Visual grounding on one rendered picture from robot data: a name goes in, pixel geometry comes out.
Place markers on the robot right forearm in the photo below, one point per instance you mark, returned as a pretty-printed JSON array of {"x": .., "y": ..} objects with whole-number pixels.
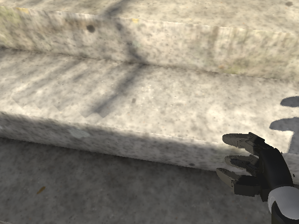
[{"x": 283, "y": 204}]

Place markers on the right robot hand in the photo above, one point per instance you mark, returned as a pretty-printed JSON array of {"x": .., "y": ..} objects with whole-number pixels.
[{"x": 268, "y": 172}]

